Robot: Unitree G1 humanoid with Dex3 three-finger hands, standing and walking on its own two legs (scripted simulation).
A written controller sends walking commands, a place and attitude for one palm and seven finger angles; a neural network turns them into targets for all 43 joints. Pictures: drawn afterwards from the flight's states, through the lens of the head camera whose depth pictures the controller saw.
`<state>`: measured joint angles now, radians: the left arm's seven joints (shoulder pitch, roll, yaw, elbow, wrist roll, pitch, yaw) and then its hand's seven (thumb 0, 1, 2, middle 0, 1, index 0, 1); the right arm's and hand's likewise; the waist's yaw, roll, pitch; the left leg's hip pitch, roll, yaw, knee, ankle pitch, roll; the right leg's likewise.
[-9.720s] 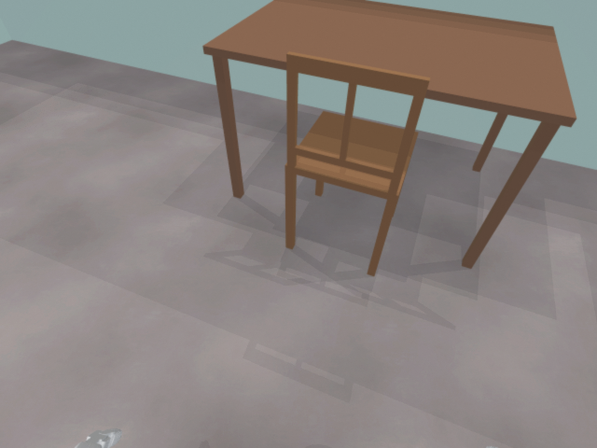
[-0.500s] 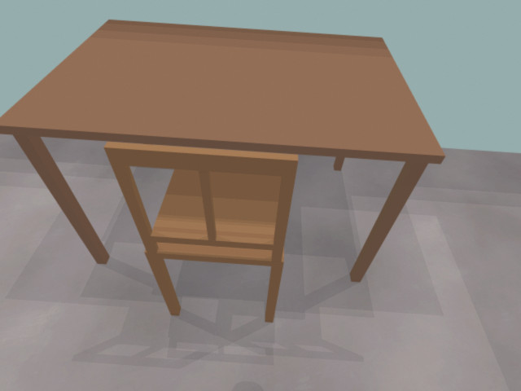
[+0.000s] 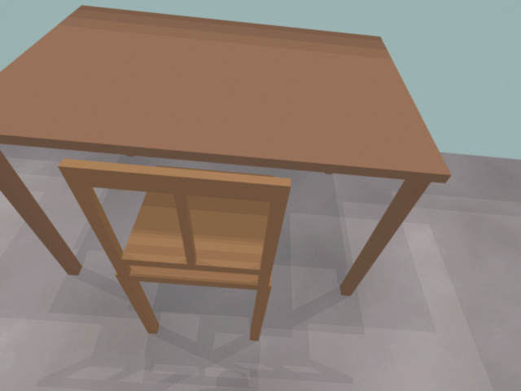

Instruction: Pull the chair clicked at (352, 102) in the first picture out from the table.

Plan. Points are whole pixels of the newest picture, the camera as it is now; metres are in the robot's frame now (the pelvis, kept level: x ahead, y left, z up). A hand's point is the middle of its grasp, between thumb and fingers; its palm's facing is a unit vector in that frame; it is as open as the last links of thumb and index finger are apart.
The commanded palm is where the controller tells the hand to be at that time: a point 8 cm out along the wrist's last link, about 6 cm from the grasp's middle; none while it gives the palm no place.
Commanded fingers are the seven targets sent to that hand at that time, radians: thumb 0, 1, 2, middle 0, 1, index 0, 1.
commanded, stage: come to a stop and stand still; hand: left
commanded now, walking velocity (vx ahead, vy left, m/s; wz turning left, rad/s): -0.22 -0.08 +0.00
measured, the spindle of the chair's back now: (186, 231) +0.43 +0.18 -0.09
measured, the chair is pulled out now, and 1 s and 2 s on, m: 0.00 0.00 0.00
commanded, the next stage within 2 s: look again from close up in 1.62 s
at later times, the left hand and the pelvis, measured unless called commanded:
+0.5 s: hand out of the picture +0.04 +0.14 -0.15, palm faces +0.08 -0.97 -0.22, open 7.3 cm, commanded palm none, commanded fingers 0.00 0.90 0.90 -0.20 -0.30 -0.20 -0.30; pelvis +0.01 -0.04 +0.01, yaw +3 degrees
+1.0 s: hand out of the picture +0.05 +0.19 -0.15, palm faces +0.04 -0.97 -0.24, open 7.4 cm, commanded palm none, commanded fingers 0.00 0.90 0.90 -0.20 -0.30 -0.20 -0.30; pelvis +0.03 +0.00 +0.01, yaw +2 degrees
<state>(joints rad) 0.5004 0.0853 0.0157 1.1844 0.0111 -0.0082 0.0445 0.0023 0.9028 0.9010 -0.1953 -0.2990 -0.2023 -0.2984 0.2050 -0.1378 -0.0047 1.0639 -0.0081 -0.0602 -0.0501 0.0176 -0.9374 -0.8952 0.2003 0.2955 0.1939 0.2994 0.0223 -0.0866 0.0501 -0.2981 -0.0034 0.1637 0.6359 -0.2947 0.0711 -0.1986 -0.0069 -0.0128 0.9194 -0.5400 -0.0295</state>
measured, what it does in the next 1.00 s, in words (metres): steps on the spot: right foot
